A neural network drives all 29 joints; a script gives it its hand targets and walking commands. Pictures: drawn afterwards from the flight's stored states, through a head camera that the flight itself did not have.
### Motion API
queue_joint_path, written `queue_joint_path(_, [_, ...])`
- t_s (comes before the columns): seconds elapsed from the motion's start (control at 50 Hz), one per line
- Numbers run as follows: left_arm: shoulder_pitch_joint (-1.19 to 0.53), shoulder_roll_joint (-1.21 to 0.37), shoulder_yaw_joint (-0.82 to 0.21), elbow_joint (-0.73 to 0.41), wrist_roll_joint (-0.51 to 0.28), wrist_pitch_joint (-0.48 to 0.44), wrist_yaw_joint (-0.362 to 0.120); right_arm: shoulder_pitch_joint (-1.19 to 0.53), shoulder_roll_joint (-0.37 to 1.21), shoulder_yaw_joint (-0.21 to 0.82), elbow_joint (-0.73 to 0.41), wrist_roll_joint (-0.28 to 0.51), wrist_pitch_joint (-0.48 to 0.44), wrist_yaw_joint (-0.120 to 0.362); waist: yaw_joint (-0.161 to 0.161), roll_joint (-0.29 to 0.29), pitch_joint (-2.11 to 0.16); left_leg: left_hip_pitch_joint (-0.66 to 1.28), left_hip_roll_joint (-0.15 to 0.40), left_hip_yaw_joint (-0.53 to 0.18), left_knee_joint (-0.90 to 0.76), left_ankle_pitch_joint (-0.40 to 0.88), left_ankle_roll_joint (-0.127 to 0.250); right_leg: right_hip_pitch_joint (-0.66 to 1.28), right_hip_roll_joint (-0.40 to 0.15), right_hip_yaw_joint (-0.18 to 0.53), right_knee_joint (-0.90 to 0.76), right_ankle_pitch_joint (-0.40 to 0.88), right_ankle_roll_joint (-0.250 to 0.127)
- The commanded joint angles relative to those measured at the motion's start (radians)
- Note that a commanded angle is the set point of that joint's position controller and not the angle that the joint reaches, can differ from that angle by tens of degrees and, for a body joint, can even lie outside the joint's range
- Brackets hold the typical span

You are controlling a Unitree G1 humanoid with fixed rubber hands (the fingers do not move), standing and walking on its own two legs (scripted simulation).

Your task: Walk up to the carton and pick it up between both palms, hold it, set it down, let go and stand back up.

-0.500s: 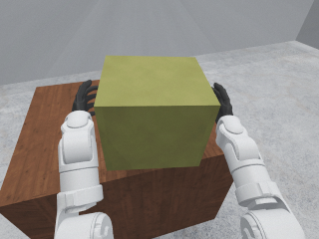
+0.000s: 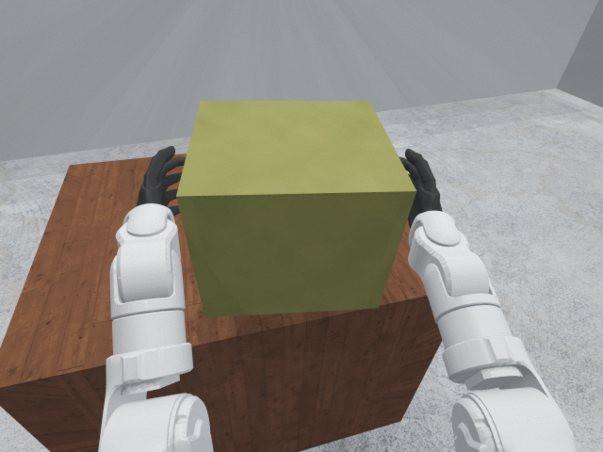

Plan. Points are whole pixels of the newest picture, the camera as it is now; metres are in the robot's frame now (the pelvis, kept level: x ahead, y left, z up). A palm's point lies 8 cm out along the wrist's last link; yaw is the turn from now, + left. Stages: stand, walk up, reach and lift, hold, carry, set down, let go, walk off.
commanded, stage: hold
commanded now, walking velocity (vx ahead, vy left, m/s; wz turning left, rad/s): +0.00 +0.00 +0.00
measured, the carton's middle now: (290, 205) +0.42 +0.02 +0.16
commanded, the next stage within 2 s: set down in 0.66 s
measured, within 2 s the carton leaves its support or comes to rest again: neither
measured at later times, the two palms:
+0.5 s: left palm (156, 214) +0.35 +0.18 +0.19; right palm (422, 214) +0.36 -0.15 +0.19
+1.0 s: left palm (157, 203) +0.37 +0.18 +0.20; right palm (415, 205) +0.38 -0.15 +0.18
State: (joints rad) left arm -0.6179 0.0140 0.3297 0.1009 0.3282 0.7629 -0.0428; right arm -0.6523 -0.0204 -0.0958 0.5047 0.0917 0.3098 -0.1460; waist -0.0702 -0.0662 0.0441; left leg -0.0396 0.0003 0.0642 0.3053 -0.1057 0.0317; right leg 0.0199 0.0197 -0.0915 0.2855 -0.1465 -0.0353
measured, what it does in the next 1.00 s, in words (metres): stands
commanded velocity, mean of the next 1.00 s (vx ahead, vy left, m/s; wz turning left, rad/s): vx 0.00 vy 0.00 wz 0.00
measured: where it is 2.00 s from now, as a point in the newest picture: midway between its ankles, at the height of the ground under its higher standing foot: outside the picture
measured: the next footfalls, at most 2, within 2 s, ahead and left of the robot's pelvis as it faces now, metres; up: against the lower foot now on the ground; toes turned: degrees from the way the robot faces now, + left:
none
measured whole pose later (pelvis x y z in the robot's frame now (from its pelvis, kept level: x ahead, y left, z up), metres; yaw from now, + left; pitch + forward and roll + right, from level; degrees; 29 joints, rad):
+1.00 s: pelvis +0.01 +0.00 +0.00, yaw +1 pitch -10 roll +0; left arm -0.63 -0.01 0.36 0.20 0.37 0.59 -0.07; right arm -0.63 0.03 -0.19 0.54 -0.01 0.14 -0.13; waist -0.05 -0.05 0.05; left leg -0.01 -0.01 0.05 0.29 -0.11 0.03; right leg 0.05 0.01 -0.11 0.29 -0.17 -0.04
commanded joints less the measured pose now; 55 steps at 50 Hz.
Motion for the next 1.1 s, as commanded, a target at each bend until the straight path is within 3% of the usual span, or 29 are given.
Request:
queue_joint_path(0.0, [-0.622,-0.414,-0.427,-0.115,-0.156,-0.047,-0.164,-0.748,0.427,0.31,-0.257,0.085,-0.073,0.132,-0.016,0.095,-0.357,0.172,0.003,-0.013,-0.038,0.046,-0.005,-0.013,-0.009,0.006,-0.068,0.012,0.048])
queue_joint_path(0.16, [-0.598,-0.413,-0.458,-0.201,-0.169,-0.052,-0.185,-0.714,0.428,0.349,-0.342,0.133,-0.06,0.105,-0.051,0.121,-0.413,0.226,-0.018,-0.022,0.016,0.224,-0.047,0.057,0.004,-0.003,-0.042,0.2,0.064])
queue_joint_path(0.26, [-0.574,-0.405,-0.471,-0.241,-0.172,-0.055,-0.181,-0.687,0.417,0.378,-0.386,0.149,-0.049,0.1,-0.046,0.126,-0.393,0.243,-0.012,-0.031,0.023,0.269,-0.06,0.039,0.014,-0.013,-0.041,0.201,0.057])
queue_joint_path(0.56, [-0.592,-0.398,-0.448,-0.21,-0.175,-0.041,-0.18,-0.713,0.428,0.375,-0.371,0.126,-0.038,0.112,-0.017,0.088,-0.371,0.191,-0.002,-0.014,-0.023,0.108,-0.021,0.006,0.0,0.004,-0.064,0.085,0.049])
queue_joint_path(0.7, [-0.615,-0.399,-0.442,-0.19,-0.174,-0.054,-0.187,-0.734,0.447,0.362,-0.361,0.114,-0.052,0.107,-0.019,0.093,-0.393,0.184,-0.012,-0.011,-0.02,0.09,-0.016,0.027,-0.008,0.006,-0.058,0.108,0.06])
queue_joint_path(0.72, [-0.649,-0.391,-0.436,-0.175,-0.159,-0.068,-0.188,-0.714,0.431,0.322,-0.301,0.09,-0.057,0.11,-0.02,0.111,-0.34,0.156,-0.011,-0.021,-0.035,0.05,-0.017,0.005,-0.022,0.004,-0.058,0.068,0.059])
queue_joint_path(0.8, [-0.651,-0.396,-0.41,-0.116,-0.143,-0.135,-0.193,-0.729,0.424,0.254,-0.281,0.023,-0.144,0.135,-0.008,0.12,-0.365,0.149,-0.004,-0.011,-0.056,-0.02,-0.013,-0.003,-0.026,-0.015,-0.056,-0.008,0.056])
queue_joint_path(0.86, [-0.615,-0.402,-0.382,-0.026,-0.124,-0.191,-0.197,-0.746,0.418,0.225,-0.267,-0.036,-0.226,0.143,0.006,0.092,-0.365,0.156,-0.006,-0.001,-0.059,-0.026,-0.004,0.008,-0.033,-0.024,-0.063,-0.008,0.057])
queue_joint_path(1.0, [-0.525,-0.401,-0.329,0.045,-0.073,-0.28,-0.201,-0.634,0.401,0.206,-0.148,-0.117,-0.338,0.15,0.033,0.051,-0.265,0.124,-0.002,0.018,-0.074,0.008,0.0,0.07,-0.035,-0.033,-0.061,0.058,0.064])
queue_joint_path(1.08, [-0.541,-0.429,-0.386,0.015,-0.095,-0.332,-0.184,-0.633,0.396,0.234,-0.15,-0.116,-0.402,0.149,0.023,0.06,-0.348,0.167,0.0,0.011,-0.04,0.12,-0.026,0.091,-0.025,-0.047,-0.045,0.167,0.066])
